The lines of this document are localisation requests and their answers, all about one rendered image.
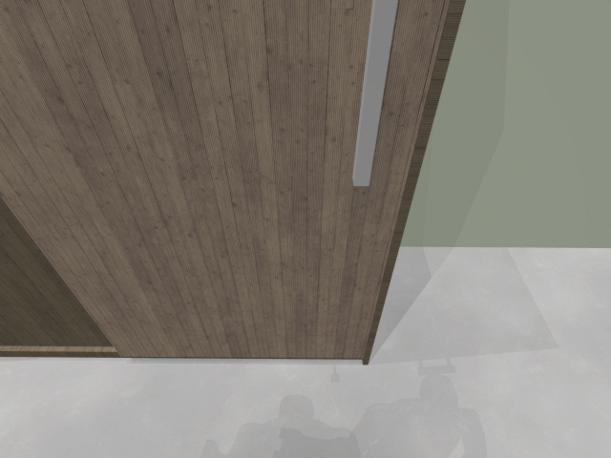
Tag handle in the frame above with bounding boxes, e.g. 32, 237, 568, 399
352, 0, 398, 186

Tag wardrobe door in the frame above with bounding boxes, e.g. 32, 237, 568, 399
0, 197, 112, 346
0, 0, 450, 359

